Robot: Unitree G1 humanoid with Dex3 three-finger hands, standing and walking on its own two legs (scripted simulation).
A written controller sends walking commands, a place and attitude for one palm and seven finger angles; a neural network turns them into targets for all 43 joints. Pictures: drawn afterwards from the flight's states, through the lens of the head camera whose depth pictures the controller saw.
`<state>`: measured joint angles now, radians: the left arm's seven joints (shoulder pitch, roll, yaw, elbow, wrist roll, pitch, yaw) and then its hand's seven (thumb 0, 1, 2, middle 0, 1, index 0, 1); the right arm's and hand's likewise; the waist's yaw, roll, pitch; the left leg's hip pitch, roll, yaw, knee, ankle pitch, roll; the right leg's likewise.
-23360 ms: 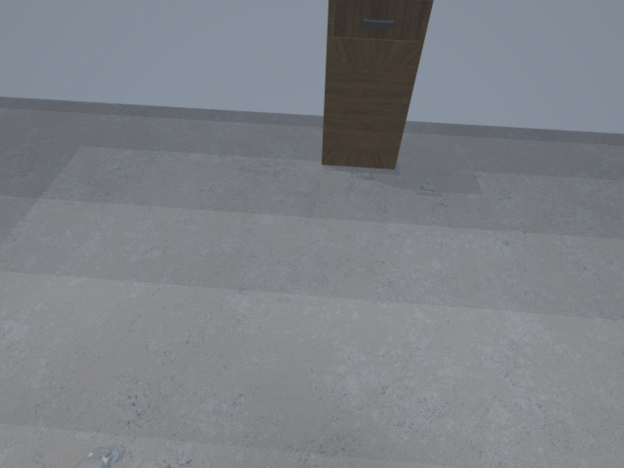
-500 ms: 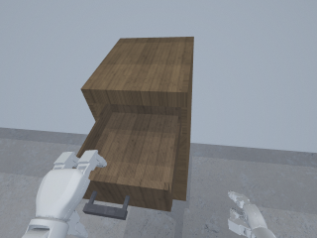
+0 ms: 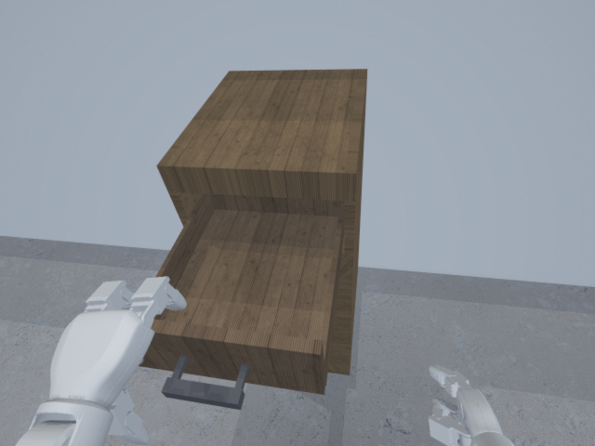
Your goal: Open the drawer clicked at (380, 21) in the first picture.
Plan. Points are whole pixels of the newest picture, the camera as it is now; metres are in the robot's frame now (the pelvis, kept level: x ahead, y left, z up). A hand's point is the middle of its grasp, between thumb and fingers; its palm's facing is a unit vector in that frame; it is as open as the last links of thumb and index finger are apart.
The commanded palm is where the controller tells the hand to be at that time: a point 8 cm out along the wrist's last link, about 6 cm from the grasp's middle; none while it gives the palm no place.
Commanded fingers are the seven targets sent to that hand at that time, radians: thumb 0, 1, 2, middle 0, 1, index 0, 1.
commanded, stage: draw the hand back to the body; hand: left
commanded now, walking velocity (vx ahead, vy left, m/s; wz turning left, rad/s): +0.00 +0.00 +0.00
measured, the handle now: (208, 379) +0.22 +0.18 -0.04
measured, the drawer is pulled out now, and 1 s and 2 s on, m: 0.30 0.30 0.30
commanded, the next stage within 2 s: step back with the hand held close in 1.26 s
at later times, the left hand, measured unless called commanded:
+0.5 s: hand (121, 331) +0.19 +0.21 +0.16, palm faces +0.30 -0.89 -0.34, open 13.2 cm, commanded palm +0.14 +0.25 +0.18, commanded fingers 0.00 -0.05 0.50 -0.27 -0.91 -0.27 -0.91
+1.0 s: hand (77, 318) +0.19 +0.24 +0.18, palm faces +0.42 -0.81 -0.41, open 9.1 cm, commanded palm +0.13 +0.29 +0.19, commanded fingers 0.00 0.83 0.87 -0.20 -0.34 -0.20 -0.34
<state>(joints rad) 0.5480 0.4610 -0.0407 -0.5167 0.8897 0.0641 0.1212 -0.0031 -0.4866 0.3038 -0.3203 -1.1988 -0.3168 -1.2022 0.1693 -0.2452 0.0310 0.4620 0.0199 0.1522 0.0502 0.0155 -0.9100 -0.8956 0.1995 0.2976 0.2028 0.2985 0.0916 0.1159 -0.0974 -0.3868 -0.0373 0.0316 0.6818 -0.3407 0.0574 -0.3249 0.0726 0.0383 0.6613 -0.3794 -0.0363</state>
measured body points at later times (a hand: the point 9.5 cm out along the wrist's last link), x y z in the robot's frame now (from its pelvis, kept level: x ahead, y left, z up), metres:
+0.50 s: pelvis +0.01 +0.01 +0.01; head +0.00 +0.00 +0.46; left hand +0.16 +0.25 +0.18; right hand +0.21 -0.19 -0.06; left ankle +0.01 +0.08 -0.72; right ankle -0.02 -0.10 -0.72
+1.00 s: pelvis +0.02 +0.00 +0.02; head +0.01 -0.02 +0.47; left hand +0.16 +0.28 +0.20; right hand +0.23 -0.21 -0.06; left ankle +0.01 +0.08 -0.72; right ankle -0.02 -0.10 -0.72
